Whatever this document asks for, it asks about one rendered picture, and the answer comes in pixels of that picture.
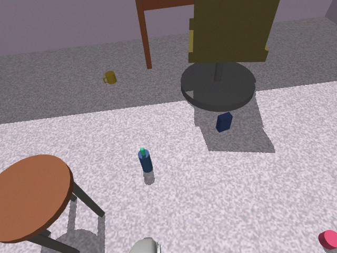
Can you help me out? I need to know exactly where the stool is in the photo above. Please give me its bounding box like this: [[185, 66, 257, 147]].
[[0, 154, 105, 253]]

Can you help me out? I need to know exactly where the office chair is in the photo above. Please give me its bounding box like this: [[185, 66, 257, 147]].
[[181, 0, 280, 112]]

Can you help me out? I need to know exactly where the desk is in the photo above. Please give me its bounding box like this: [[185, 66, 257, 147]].
[[135, 0, 194, 69]]

